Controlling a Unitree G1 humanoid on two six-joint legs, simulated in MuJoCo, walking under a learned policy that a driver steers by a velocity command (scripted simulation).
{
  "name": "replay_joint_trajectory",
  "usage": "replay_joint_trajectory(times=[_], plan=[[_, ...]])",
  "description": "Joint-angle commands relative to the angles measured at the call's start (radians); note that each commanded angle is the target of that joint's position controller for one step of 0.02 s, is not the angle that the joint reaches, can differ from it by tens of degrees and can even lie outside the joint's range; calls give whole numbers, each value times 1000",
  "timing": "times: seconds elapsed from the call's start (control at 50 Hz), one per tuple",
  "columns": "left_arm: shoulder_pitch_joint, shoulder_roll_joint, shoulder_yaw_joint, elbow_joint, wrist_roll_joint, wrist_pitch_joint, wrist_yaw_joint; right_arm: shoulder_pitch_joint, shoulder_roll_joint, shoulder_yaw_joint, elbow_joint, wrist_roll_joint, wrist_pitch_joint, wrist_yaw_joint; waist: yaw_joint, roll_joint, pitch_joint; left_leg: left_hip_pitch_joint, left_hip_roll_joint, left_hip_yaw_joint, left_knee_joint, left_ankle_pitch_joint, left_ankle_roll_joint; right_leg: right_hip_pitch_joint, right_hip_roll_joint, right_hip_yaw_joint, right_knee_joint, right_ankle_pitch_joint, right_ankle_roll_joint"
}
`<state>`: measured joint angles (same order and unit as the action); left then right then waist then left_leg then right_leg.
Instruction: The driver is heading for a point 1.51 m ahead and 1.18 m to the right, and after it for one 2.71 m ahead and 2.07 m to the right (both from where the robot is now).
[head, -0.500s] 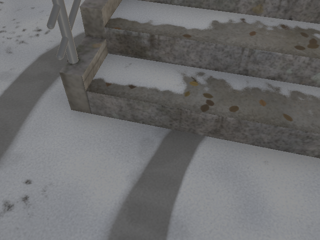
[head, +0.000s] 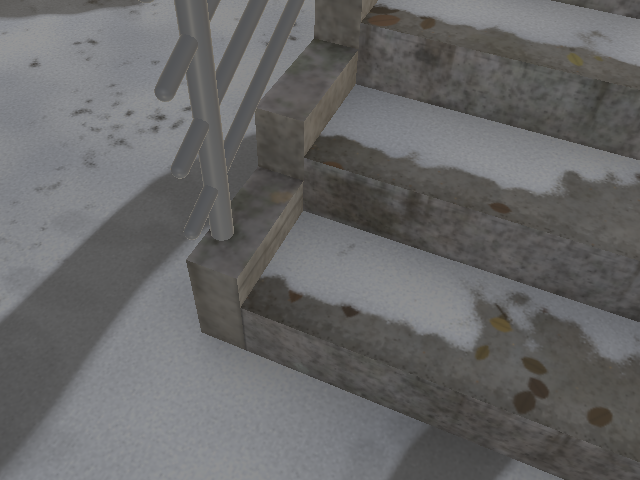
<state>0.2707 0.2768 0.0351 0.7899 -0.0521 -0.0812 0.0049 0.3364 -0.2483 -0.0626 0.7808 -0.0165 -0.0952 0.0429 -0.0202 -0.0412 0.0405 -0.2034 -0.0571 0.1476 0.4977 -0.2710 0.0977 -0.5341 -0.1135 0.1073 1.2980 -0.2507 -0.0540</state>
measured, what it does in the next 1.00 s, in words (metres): walks ahead, turning right: right foot, then left foot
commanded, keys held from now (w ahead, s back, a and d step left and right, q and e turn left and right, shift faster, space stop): w+e+shift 1.00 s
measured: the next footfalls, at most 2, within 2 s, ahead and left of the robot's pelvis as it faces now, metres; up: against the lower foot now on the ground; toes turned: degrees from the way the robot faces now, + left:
right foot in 0.26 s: +0.43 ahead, -0.12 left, +0.00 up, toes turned -13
left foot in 0.52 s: +0.52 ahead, +0.11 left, +0.00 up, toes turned -30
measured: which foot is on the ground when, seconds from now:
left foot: down 0.00-0.26, up 0.28-0.50, down 0.52-0.98, up 1.00-1.00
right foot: up 0.00-0.24, down 0.26-0.52, up 0.54-0.98, down 1.00-1.00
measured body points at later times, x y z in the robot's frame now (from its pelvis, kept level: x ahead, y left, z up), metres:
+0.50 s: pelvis +0.34 +0.00 -0.02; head +0.36 +0.00 +0.43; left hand +0.55 +0.20 -0.12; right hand +0.48 -0.29 -0.06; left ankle +0.47 +0.13 -0.72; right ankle +0.40 -0.11 -0.73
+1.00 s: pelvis +0.55 -0.19 -0.01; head +0.58 -0.21 +0.43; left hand +0.86 -0.29 -0.06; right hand +0.32 -0.31 -0.14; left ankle +0.52 +0.13 -0.65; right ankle +0.48 -0.28 -0.72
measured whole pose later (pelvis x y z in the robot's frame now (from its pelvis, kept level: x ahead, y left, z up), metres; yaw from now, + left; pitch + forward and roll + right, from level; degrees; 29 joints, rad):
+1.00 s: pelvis +0.55 -0.19 -0.01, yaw -57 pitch +2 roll +0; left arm 0.06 0.23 0.01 0.46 -0.01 -0.01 -0.06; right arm 0.46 -0.23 -0.01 0.86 0.00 -0.03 -0.04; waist -0.04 -0.03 0.01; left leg 0.08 0.23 0.24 0.80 -0.18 -0.10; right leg -0.48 -0.03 -0.06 0.82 -0.11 -0.11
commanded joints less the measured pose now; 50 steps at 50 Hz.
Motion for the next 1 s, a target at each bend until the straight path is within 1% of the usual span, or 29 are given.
replay_joint_trajectory(times=[0.02,0.06,0.1,0.16,0.2,0.22,0.24,0.26,0.28,0.3,0.32,0.34,0.36,0.38,0.4,0.5,0.52,0.54,0.56,0.58,0.62,0.7,0.8,0.88,0.92,0.94,0.96,0.98,1.0], plan=[[117,93,40,-25,29,52,-9,-83,-108,-18,-65,26,-40,-19,66,-56,97,-48,332,-241,-240,758,-5,-72,-22,52,-65,63,19],[127,21,25,-55,-1,70,-63,-14,-164,-38,-35,34,-34,-45,77,-14,-5,138,358,-179,-251,621,-130,-200,-25,124,-88,209,-2],[100,122,41,-42,10,48,14,-207,-64,0,-104,-57,7,-41,78,274,79,-225,19,200,-360,35,81,153,58,-179,-397,267,100],[-234,53,18,-143,6,11,-42,20,-140,-25,-10,11,-62,-54,-59,-7,201,118,240,40,-412,505,-90,-214,28,-134,-491,461,-24],[-143,70,23,-156,-2,-2,-66,-45,-209,-36,-30,-13,-34,-77,16,99,73,307,235,113,-258,990,-128,-151,75,-233,-605,413,-65],[228,177,75,-62,24,3,-12,-62,-184,-24,-89,-54,31,-63,141,241,-115,215,87,183,-17,941,-7,273,225,-319,-586,248,25],[546,219,107,36,49,24,38,-140,-170,-10,-117,-70,71,-51,301,212,-207,2,51,200,371,890,-30,683,217,-286,-570,457,41],[653,230,113,95,43,35,60,-191,-44,22,-149,-74,83,-35,313,-27,-124,-330,-24,98,753,-82,-90,872,111,-83,-648,560,55],[515,222,76,50,85,29,57,-204,57,42,-197,-48,63,-19,206,-357,-82,-536,-153,-49,1260,-495,-123,773,14,178,-588,1172,-8],[311,234,47,-99,141,-4,40,122,35,45,-176,12,27,7,25,-383,-430,-595,-138,-337,1506,-419,-185,845,-191,689,-805,912,-305],[199,238,71,-176,75,7,16,75,-113,40,-204,35,-4,23,55,-169,-521,-592,-41,-402,1335,-245,-135,820,-138,821,-975,-294,-351],[122,224,73,-192,13,31,29,-99,-149,44,-272,23,-31,16,29,-104,-271,-643,22,-340,1108,-211,-91,573,-101,752,-1063,-640,-347],[-19,160,54,-278,-4,51,-14,-113,-181,29,-231,53,-20,-26,25,-99,-142,-479,44,-305,857,-338,-70,320,-42,552,-1095,-418,-373],[-151,135,34,-292,68,34,18,-136,-142,51,-269,-12,0,-30,-83,48,-131,-324,83,-299,834,-293,-72,2,-57,542,-1083,-490,-259],[-186,150,37,-321,89,19,29,-148,-127,54,-270,-12,26,-42,-93,99,-78,-146,92,-248,645,-288,-82,-218,-6,453,-1097,-399,-219],[-190,84,30,-311,29,58,67,24,-56,47,-160,23,32,-58,-123,70,-127,227,12,-110,130,125,-161,-355,180,139,-821,-287,-128],[-237,6,7,-338,30,52,56,123,-81,30,-117,20,28,-54,-168,157,-122,328,108,-213,45,65,-118,-470,227,68,-572,-342,-69],[-248,-122,-32,-381,40,36,42,132,-167,18,-119,-6,19,-47,-131,343,-102,331,397,-629,-96,-99,7,-622,259,5,-199,-343,-31],[-114,-76,-33,-396,41,13,12,8,-238,-2,-169,-20,-4,-56,-4,381,-168,288,557,-994,-248,-354,125,-649,126,53,18,-261,-12],[-85,-4,-18,-370,39,21,1,-62,-224,-16,-194,14,-15,-71,10,226,-166,295,554,-955,-250,-478,125,-667,66,48,155,-155,0],[-95,23,-11,-344,57,54,-3,-67,-173,-4,-166,17,-8,-84,8,80,-104,232,447,-629,-182,-167,36,-652,35,12,326,-49,13],[-266,-12,-23,-401,17,50,-32,66,-89,25,-56,-30,-9,-71,-71,86,-9,199,341,-298,-189,64,18,-660,16,-41,402,14,75],[-300,-52,-36,-453,1,91,-40,97,-104,22,-8,-12,9,-82,-38,135,69,266,394,-173,-201,114,10,-792,2,-54,571,-94,90],[-417,-60,-52,-517,27,69,-62,93,-178,5,42,-27,25,-121,1,150,112,353,420,31,-161,793,-54,-745,-45,-156,382,-224,44],[-397,73,-13,-503,36,62,-73,-14,-161,24,9,-54,41,-107,61,71,-44,182,262,167,-42,1523,-56,-111,126,-375,-12,-63,-46],[-288,124,28,-447,31,42,-81,54,-228,11,-3,-55,35,-88,64,162,-185,165,292,120,176,1781,-63,233,209,-392,-190,106,-57],[-261,71,34,-447,32,60,-56,103,-389,-43,5,17,40,-84,79,256,-181,213,357,47,242,1777,-55,311,210,-320,-493,91,-59],[-101,111,73,-388,57,60,-51,50,-393,-50,-16,54,51,-75,156,288,-163,183,330,20,416,1546,-96,485,181,-257,-909,288,-84],[151,138,94,-232,80,52,-37,-117,-302,-30,-85,72,42,-90,261,102,-19,-155,188,22,924,617,-129,725,101,-135,-1276,530,-152]])
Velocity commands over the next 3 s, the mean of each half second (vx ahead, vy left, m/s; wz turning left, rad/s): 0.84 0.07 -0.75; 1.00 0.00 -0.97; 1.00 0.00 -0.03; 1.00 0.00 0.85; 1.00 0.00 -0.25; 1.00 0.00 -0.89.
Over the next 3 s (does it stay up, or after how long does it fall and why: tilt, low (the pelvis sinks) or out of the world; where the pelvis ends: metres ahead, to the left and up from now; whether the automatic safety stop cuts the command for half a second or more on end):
stays up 1.69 -0.99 0.73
